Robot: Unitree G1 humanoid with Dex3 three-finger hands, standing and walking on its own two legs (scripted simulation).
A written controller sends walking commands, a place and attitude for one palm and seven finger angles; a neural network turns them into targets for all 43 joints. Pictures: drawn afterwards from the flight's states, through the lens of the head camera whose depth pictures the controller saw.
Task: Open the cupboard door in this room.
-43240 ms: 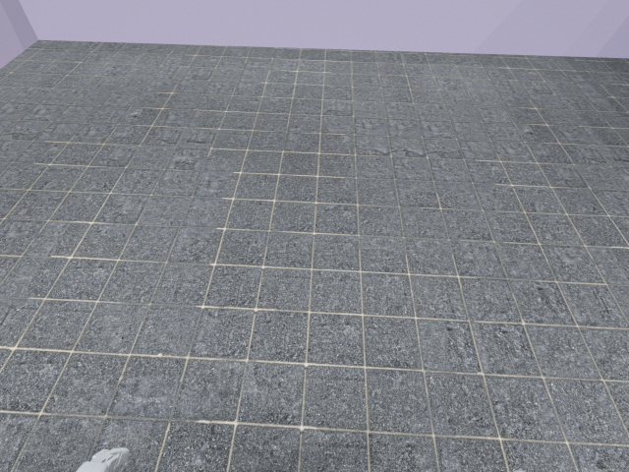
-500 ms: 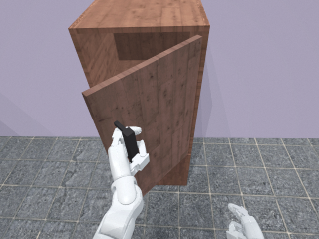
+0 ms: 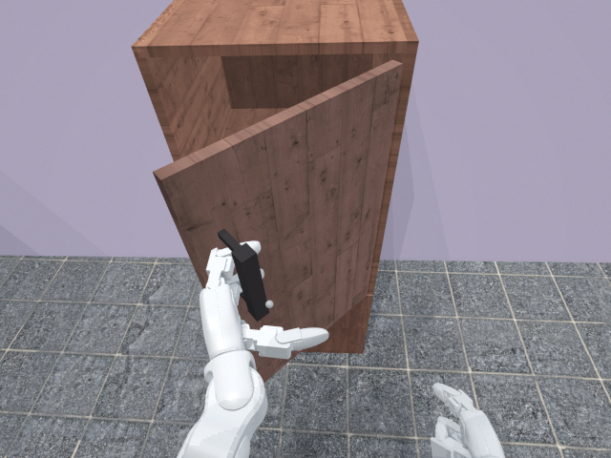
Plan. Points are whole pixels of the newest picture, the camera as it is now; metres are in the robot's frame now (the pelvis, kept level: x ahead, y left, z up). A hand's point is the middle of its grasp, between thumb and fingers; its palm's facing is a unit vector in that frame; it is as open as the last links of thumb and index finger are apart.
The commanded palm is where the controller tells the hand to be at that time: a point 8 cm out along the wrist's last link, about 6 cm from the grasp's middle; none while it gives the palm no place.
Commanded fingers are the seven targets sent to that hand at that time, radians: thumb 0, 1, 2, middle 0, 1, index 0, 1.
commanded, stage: open thumb and fingers to let go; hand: left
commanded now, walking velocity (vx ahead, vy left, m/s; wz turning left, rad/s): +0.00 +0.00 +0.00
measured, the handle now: (243, 275) +0.33 +0.10 +0.08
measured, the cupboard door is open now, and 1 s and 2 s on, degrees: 44 51 49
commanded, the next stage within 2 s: slide the hand sideways off the handle in 0.22 s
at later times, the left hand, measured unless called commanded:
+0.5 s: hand (282, 344) +0.24 +0.04 +0.08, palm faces -0.10 -0.99 -0.05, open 16.2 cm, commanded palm +0.22 +0.08 +0.08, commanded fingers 0.00 -0.50 0.30 -0.15 -0.30 -0.15 -0.30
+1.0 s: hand (259, 360) +0.22 +0.06 +0.09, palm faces -0.08 -1.00 +0.04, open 15.9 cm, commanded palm +0.18 +0.13 +0.08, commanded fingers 0.00 -0.50 0.30 -0.15 -0.30 -0.15 -0.30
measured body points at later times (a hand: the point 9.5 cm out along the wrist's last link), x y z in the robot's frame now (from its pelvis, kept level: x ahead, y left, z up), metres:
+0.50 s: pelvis -0.03 +0.01 +0.00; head -0.02 -0.01 +0.45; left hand +0.24 +0.10 +0.09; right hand +0.15 -0.20 -0.10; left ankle +0.02 +0.14 -0.70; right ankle -0.04 -0.08 -0.70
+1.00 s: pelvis -0.02 +0.02 +0.00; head -0.01 +0.01 +0.45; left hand +0.21 +0.12 +0.09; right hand +0.15 -0.20 -0.07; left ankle +0.02 +0.14 -0.70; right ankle -0.04 -0.08 -0.70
